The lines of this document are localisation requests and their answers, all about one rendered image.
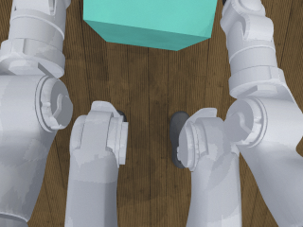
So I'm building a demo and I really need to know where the right robot forearm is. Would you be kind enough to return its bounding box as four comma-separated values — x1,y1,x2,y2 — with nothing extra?
220,0,298,107

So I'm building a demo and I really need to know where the carton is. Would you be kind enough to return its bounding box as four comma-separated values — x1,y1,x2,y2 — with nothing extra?
82,0,218,51

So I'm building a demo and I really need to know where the robot right foot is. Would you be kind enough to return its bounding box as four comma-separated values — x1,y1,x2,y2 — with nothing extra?
169,111,189,168

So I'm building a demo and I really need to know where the robot right shin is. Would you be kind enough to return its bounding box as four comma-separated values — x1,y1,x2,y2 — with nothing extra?
177,108,240,165

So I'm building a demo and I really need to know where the left robot forearm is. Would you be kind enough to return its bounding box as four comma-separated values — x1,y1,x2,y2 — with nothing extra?
0,0,71,79

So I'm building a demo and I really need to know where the robot left upper arm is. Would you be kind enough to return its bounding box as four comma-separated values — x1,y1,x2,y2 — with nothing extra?
0,75,73,227

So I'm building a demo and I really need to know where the robot right upper arm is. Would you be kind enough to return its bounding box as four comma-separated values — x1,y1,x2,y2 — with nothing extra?
223,96,303,227

